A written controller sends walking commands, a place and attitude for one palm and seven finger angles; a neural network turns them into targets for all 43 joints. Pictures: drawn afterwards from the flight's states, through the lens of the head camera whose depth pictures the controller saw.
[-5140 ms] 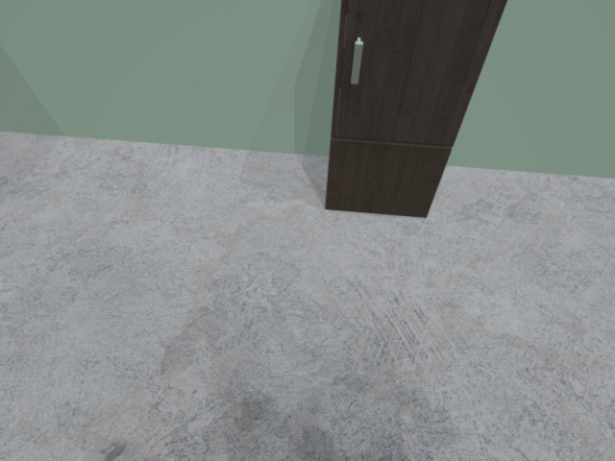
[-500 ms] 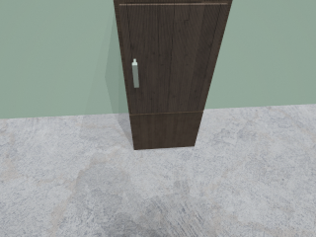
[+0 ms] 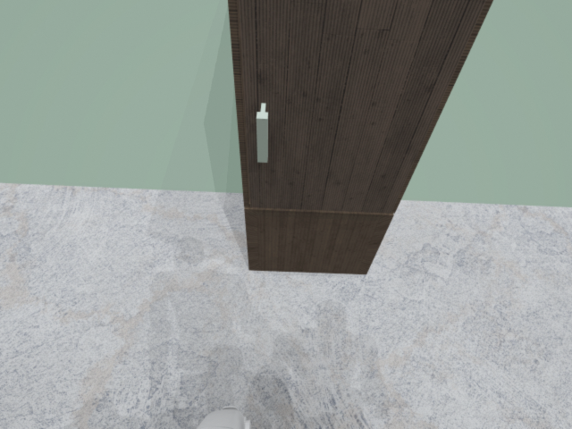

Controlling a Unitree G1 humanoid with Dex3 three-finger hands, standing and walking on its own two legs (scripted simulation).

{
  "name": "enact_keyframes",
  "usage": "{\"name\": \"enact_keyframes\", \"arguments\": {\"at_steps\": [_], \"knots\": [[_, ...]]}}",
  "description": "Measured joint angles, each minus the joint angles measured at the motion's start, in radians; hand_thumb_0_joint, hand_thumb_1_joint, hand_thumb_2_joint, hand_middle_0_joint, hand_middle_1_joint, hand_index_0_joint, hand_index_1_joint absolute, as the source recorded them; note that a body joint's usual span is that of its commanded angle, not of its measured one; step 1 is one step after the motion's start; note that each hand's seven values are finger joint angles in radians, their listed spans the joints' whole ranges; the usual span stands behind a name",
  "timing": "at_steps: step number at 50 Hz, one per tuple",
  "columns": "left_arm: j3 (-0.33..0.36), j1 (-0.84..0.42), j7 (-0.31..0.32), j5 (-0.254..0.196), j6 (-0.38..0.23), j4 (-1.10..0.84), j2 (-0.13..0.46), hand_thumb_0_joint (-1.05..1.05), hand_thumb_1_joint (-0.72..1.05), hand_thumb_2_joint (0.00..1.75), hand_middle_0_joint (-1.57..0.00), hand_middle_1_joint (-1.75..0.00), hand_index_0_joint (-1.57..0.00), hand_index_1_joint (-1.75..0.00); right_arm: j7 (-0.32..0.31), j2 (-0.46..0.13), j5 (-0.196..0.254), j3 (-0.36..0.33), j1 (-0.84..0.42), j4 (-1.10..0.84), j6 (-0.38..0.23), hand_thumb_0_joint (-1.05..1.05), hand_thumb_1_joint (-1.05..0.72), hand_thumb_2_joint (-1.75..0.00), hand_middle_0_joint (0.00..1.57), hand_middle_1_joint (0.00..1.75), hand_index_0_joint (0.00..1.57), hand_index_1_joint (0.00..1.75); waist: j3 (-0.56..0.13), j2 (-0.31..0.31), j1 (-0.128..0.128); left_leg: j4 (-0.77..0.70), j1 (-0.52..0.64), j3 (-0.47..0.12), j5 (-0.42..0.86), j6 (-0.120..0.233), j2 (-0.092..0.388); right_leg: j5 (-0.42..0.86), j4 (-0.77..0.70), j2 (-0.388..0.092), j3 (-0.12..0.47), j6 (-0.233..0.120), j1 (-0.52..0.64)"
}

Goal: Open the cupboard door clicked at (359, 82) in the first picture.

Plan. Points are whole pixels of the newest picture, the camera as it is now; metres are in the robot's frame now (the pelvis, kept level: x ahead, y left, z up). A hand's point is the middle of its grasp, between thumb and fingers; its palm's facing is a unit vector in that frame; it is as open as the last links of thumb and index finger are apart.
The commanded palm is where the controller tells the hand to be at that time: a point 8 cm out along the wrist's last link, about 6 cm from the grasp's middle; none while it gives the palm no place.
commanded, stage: take the last steps up to it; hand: left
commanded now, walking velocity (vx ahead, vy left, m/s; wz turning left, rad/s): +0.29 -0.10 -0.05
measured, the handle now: (263, 132) +0.72 +0.13 -0.03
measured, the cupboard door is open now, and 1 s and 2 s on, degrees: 0 0 0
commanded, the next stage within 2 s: come to a stop and stand still in 0.36 s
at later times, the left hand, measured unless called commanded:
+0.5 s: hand (217, 332) +0.29 +0.15 -0.16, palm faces -0.09 -0.98 -0.20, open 7.4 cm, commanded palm none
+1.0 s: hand (181, 360) +0.24 +0.21 -0.19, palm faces +0.05 -0.97 -0.22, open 7.3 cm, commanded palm none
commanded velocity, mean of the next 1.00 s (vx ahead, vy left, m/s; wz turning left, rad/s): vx -0.01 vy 0.01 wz -0.01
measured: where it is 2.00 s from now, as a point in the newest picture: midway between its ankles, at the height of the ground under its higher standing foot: outside the picture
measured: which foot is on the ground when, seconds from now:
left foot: up 0.00-0.02, down 0.04-0.52, up 0.54-0.96, down 0.98-1.00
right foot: down 0.00-0.04, up 0.06-0.50, down 0.52-1.00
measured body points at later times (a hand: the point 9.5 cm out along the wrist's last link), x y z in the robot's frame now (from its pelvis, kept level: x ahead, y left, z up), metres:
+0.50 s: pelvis +0.17 -0.03 +0.00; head +0.20 -0.03 +0.45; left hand +0.29 +0.20 -0.14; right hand +0.10 -0.24 -0.15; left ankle +0.09 +0.11 -0.73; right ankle +0.25 -0.16 -0.72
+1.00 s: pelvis +0.18 +0.01 -0.01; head +0.20 +0.03 +0.44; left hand +0.24 +0.26 -0.17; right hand +0.28 -0.24 -0.14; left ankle +0.17 +0.11 -0.74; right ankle +0.26 -0.16 -0.73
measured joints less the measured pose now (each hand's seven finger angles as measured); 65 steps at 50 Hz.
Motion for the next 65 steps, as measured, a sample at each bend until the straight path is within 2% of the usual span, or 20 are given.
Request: {"name": "enact_keyframes", "arguments": {"at_steps": [2, 4, 6, 9, 16, 20, 25, 26, 28, 30, 32, 40, 44, 48, 50, 52, 53, 58, 61, 65], "knots": [[0.004, 0.011, -0.003, -0.006, 0.006, 0.011, 0.004, 0.0, 0.91, 0.9, -0.2, -0.3, -0.2, -0.3, -0.006, 0.013, -0.004, 0.006, -0.027, -0.017, -0.03, 0.01, -0.91, -0.9, 0.19, 0.3, 0.19, 0.3, 0.007, -0.017, -0.002, -0.082, 0.06, 0.022, 0.039, 0.028, -0.024, -0.075, 0.14, -0.023, 0.013, 0.008, -0.038], [0.005, -0.008, -0.01, -0.013, 0.025, 0.015, 0.015, 0.0, 0.91, 0.9, -0.2, -0.3, -0.2, -0.3, -0.014, 0.031, -0.004, 0.012, -0.044, -0.031, -0.054, 0.01, -0.91, -0.9, 0.19, 0.3, 0.19, 0.3, 0.019, -0.036, -0.005, -0.039, 0.075, 0.047, 0.002, 0.046, -0.031, -0.106, 0.449, -0.039, 0.053, -0.006, -0.157], [0.012, -0.038, -0.015, -0.01, 0.04, 0.007, 0.032, 0.0, 0.91, 0.9, -0.2, -0.3, -0.2, -0.3, -0.024, 0.044, 0.001, 0.016, -0.036, -0.034, -0.063, 0.0, -0.92, -0.89, 0.2, 0.3, 0.2, 0.3, 0.014, -0.042, -0.011, -0.062, 0.126, 0.067, -0.024, 0.045, -0.033, -0.072, 0.702, -0.044, 0.075, -0.015, -0.279], [0.03, -0.104, -0.021, -0.001, 0.046, -0.029, 0.063, 0.0, 0.91, 0.9, -0.2, -0.3, -0.19, -0.3, -0.049, 0.033, 0.012, -0.005, -0.012, -0.046, -0.083, -0.03, -0.95, -0.89, 0.2, 0.3, 0.2, 0.3, 0.0, -0.044, -0.029, -0.163, 0.212, 0.081, -0.005, 0.036, -0.044, 0.028, 0.829, -0.076, 0.071, -0.005, -0.425], [0.054, -0.263, -0.026, 0.003, 0.046, -0.147, 0.124, 0.0, 0.92, 0.9, -0.19, -0.3, -0.19, -0.3, -0.041, 0.001, 0.003, 0.005, 0.092, 0.002, -0.063, -0.02, -0.95, -0.89, 0.2, 0.3, 0.2, 0.3, -0.029, -0.049, -0.037, -0.314, 0.35, 0.076, 0.01, 0.02, -0.052, 0.176, 0.627, -0.138, 0.071, 0.033, -0.567], [0.049, -0.327, -0.032, 0.0, 0.054, -0.174, 0.129, 0.0, 0.92, 0.9, -0.19, -0.3, -0.19, -0.3, -0.032, 0.004, -0.004, 0.005, 0.145, 0.023, -0.045, -0.01, -0.93, -0.89, 0.2, 0.3, 0.2, 0.3, -0.017, -0.037, -0.062, -0.329, 0.399, 0.075, -0.021, -0.004, -0.045, 0.204, 0.455, -0.143, 0.058, 0.036, -0.552], [0.039, -0.367, -0.038, -0.001, 0.045, -0.188, 0.118, 0.0, 0.92, 0.9, -0.19, -0.3, -0.19, -0.3, -0.027, 0.008, -0.008, 0.004, 0.201, 0.045, -0.024, 0.0, -0.92, -0.89, 0.2, 0.3, 0.2, 0.3, 0.01, -0.005, -0.1, -0.255, 0.42, 0.069, -0.111, -0.051, -0.014, 0.207, 0.25, -0.107, 0.021, 0.019, -0.453], [0.035, -0.366, -0.037, 0.0, 0.033, -0.19, 0.118, 0.0, 0.92, 0.9, -0.19, -0.3, -0.19, -0.3, -0.026, 0.01, -0.005, 0.007, 0.217, 0.051, -0.021, 0.0, -0.92, -0.89, 0.2, 0.3, 0.2, 0.3, 0.011, -0.005, -0.101, -0.206, 0.409, 0.064, -0.144, -0.058, -0.008, 0.252, 0.2, -0.101, 0.015, 0.014, -0.417], [0.027, -0.377, -0.025, -0.003, 0.007, -0.18, 0.095, 0.0, 0.92, 0.9, -0.2, -0.3, -0.19, -0.3, -0.028, -0.001, 0.007, 0.011, 0.207, 0.069, -0.006, 0.0, -0.92, -0.89, 0.2, 0.3, 0.2, 0.3, 0.031, 0.031, -0.096, -0.031, 0.34, 0.007, -0.224, -0.043, 0.015, 0.199, 0.244, -0.078, 0.0, -0.004, -0.418], [0.01, -0.381, -0.016, -0.007, 0.004, -0.173, 0.07, 0.0, 0.91, 0.9, -0.2, -0.3, -0.19, -0.3, -0.037, -0.012, 0.019, 0.011, 0.188, 0.069, 0.01, 0.0, -0.92, -0.89, 0.2, 0.3, 0.2, 0.3, 0.051, 0.055, -0.097, 0.125, 0.268, -0.057, -0.283, -0.037, -0.004, 0.166, 0.251, -0.072, -0.014, -0.017, -0.397], [0.0, -0.379, -0.006, -0.007, 0.014, -0.171, 0.051, 0.0, 0.91, 0.9, -0.2, -0.3, -0.19, -0.3, -0.043, -0.016, 0.026, 0.01, 0.161, 0.062, 0.023, 0.01, -0.92, -0.89, 0.2, 0.3, 0.2, 0.3, 0.059, 0.053, -0.088, 0.239, 0.2, -0.076, -0.295, -0.038, -0.032, 0.167, 0.23, -0.079, -0.014, -0.019, -0.375], [0.025, -0.376, 0.021, -0.004, 0.059, -0.195, 0.065, -0.02, 0.93, 0.9, -0.2, -0.3, -0.2, -0.3, -0.032, -0.056, 0.014, -0.015, 0.008, -0.019, 0.072, 0.0, -0.92, -0.9, 0.19, 0.3, 0.19, 0.3, 0.064, 0.046, -0.04, 0.381, 0.012, -0.098, -0.189, -0.065, -0.082, 0.219, 0.154, -0.102, -0.011, -0.005, -0.351], [0.034, -0.356, 0.021, 0.005, 0.076, -0.201, 0.091, -0.01, 0.92, 0.9, -0.2, -0.3, -0.2, -0.3, -0.024, -0.069, 0.012, -0.018, -0.047, -0.063, 0.067, 0.0, -0.92, -0.9, 0.19, 0.3, 0.19, 0.3, 0.056, 0.03, -0.027, 0.286, 0.03, -0.094, -0.167, -0.066, -0.078, 0.239, 0.15, -0.115, -0.007, 0.014, -0.365], [0.044, -0.331, 0.016, 0.009, 0.089, -0.206, 0.124, 0.0, 0.92, 0.9, -0.2, -0.3, -0.2, -0.3, -0.019, -0.063, 0.015, -0.009, -0.055, -0.091, 0.045, 0.0, -0.92, -0.9, 0.19, 0.3, 0.19, 0.3, 0.033, -0.005, -0.014, 0.047, 0.139, -0.078, -0.114, -0.052, -0.069, 0.241, 0.184, -0.13, -0.004, 0.042, -0.397], [0.047, -0.317, 0.013, 0.001, 0.1, -0.204, 0.142, 0.0, 0.91, 0.9, -0.2, -0.3, -0.2, -0.3, -0.018, -0.053, 0.012, -0.003, -0.044, -0.096, 0.029, 0.0, -0.92, -0.9, 0.19, 0.3, 0.19, 0.3, 0.022, -0.03, -0.014, -0.057, 0.188, -0.067, -0.096, -0.018, -0.077, 0.188, 0.248, -0.14, 0.011, 0.052, -0.43], [0.053, -0.306, 0.014, -0.005, 0.119, -0.195, 0.155, 0.0, 0.91, 0.9, -0.2, -0.3, -0.2, -0.3, -0.018, -0.032, 0.004, 0.01, -0.028, -0.098, 0.032, 0.0, -0.92, -0.9, 0.19, 0.3, 0.19, 0.3, 0.019, -0.056, -0.01, -0.056, 0.188, -0.058, -0.09, 0.02, -0.089, 0.025, 0.354, -0.111, 0.073, 0.044, -0.464], [0.055, -0.299, 0.014, -0.004, 0.126, -0.189, 0.158, 0.0, 0.91, 0.9, -0.2, -0.3, -0.2, -0.3, -0.021, -0.023, 0.001, 0.016, -0.018, -0.096, 0.034, 0.0, -0.92, -0.9, 0.19, 0.3, 0.19, 0.3, 0.014, -0.061, -0.009, -0.078, 0.196, -0.055, -0.074, 0.031, -0.091, -0.008, 0.417, -0.091, 0.099, 0.04, -0.477], [0.051, -0.248, 0.007, -0.003, 0.12, -0.158, 0.152, 0.0, 0.91, 0.9, -0.2, -0.3, -0.19, -0.3, -0.042, 0.007, 0.007, 0.036, 0.019, -0.072, 0.032, 0.0, -0.92, -0.89, 0.2, 0.3, 0.2, 0.3, -0.01, -0.061, -0.005, -0.23, 0.238, -0.041, 0.024, 0.058, -0.11, 0.024, 0.653, -0.034, 0.157, 0.043, -0.491], [0.041, -0.213, 0.008, -0.006, 0.114, -0.131, 0.144, 0.0, 0.91, 0.9, -0.2, -0.3, -0.19, -0.3, -0.051, 0.01, 0.014, 0.037, 0.032, -0.058, 0.019, 0.0, -0.93, -0.89, 0.2, 0.3, 0.2, 0.3, -0.021, -0.062, -0.008, -0.293, 0.254, -0.021, 0.06, 0.075, -0.13, 0.028, 0.627, -0.038, 0.156, 0.055, -0.434], [0.027, -0.191, 0.012, -0.009, 0.117, -0.096, 0.127, 0.0, 0.91, 0.9, -0.2, -0.3, -0.19, -0.3, -0.061, 0.011, 0.017, 0.033, 0.051, -0.033, 0.007, 0.0, -0.94, -0.89, 0.2, 0.3, 0.2, 0.3, -0.026, -0.053, -0.023, -0.34, 0.271, -0.005, 0.09, 0.091, -0.151, -0.026, 0.466, -0.049, 0.139, 0.058, -0.318]]}}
